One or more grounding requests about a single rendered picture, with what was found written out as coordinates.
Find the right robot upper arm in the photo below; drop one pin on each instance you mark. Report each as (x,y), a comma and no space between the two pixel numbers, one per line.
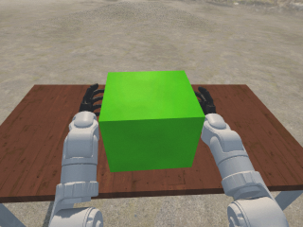
(255,212)

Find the left robot forearm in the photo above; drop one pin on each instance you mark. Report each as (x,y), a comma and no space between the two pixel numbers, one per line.
(79,163)

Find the robot right hand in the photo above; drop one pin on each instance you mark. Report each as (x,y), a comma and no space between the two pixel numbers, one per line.
(205,101)

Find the carton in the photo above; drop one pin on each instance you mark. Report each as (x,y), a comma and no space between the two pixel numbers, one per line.
(150,120)

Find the left robot upper arm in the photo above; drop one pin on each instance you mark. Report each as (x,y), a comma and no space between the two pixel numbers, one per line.
(78,217)

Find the right robot forearm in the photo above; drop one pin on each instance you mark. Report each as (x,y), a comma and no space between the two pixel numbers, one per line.
(240,180)

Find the robot left hand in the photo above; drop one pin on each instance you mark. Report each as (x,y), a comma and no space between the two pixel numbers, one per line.
(88,100)

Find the table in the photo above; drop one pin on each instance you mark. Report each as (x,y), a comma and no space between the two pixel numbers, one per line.
(32,138)

